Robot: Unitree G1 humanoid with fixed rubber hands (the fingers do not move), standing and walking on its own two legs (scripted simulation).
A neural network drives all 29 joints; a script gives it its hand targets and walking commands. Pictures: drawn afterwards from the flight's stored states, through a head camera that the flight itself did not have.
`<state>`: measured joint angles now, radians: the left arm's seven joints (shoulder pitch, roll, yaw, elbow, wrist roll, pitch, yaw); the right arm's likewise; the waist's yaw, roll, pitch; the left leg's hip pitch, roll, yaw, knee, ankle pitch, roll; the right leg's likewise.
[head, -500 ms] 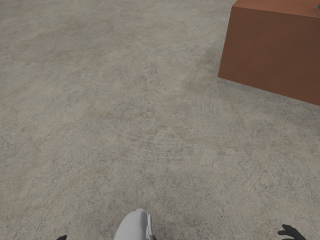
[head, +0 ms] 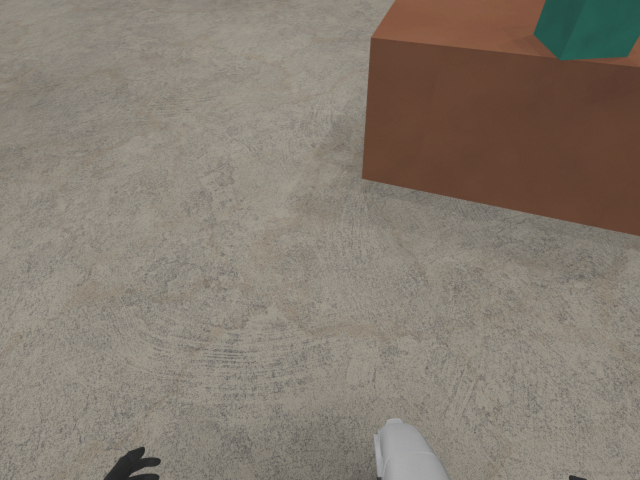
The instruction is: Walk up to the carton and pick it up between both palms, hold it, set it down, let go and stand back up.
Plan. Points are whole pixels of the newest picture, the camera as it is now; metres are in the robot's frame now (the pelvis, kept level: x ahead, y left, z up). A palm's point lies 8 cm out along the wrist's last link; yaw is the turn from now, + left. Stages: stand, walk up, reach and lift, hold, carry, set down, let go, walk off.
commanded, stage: walk up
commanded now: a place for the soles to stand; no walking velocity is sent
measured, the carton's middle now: (597, 2) +1.32 -0.85 +0.04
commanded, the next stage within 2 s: none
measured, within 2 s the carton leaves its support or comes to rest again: neither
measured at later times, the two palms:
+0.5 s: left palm (152, 375) +0.28 +0.28 -0.11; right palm (586, 423) +0.18 -0.32 -0.07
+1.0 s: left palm (223, 275) +0.47 +0.20 -0.11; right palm (573, 352) +0.29 -0.36 -0.09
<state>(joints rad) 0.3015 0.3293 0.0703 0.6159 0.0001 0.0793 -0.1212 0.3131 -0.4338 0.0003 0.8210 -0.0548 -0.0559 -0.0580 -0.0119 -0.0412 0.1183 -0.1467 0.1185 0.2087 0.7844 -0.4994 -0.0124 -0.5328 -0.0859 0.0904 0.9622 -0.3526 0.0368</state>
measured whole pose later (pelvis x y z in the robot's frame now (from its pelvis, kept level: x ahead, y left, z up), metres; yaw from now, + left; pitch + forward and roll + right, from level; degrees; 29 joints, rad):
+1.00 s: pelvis +0.32 -0.06 -0.01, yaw -15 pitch -6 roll +0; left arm 0.29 0.33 0.09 0.66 0.00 0.07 -0.05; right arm 0.37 -0.37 0.00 0.75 -0.04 -0.02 -0.03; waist 0.02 -0.06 0.12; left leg -0.28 0.06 0.15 1.23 -0.60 0.01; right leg -0.43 0.06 0.04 0.88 -0.36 -0.04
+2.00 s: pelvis +0.44 -0.21 +0.00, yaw -20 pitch -7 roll -1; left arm 0.29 0.33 0.11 0.62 0.00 0.09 -0.06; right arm 0.35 -0.44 0.00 0.70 -0.04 -0.02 -0.08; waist 0.02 -0.02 0.14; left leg -0.35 0.04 0.10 0.89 -0.53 -0.03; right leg -0.35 0.13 -0.02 0.83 -0.36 -0.07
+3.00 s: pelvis +0.51 -0.41 -0.01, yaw -25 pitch -3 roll -1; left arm 0.28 0.34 0.11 0.62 0.00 0.08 -0.02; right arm 0.33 -0.41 0.00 0.70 -0.03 -0.07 -0.07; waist 0.02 -0.05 0.14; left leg -0.43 0.09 0.05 0.94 -0.45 0.01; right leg -0.43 0.03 0.04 1.00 -0.52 -0.01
